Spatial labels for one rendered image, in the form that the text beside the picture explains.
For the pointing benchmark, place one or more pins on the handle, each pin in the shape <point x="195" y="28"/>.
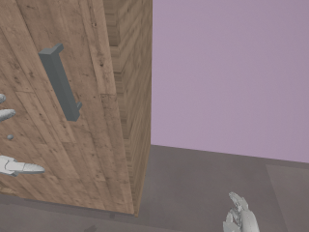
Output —
<point x="54" y="69"/>

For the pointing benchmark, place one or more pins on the left robot hand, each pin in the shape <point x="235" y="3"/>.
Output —
<point x="10" y="166"/>

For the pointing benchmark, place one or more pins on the right robot hand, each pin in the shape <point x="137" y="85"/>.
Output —
<point x="246" y="220"/>

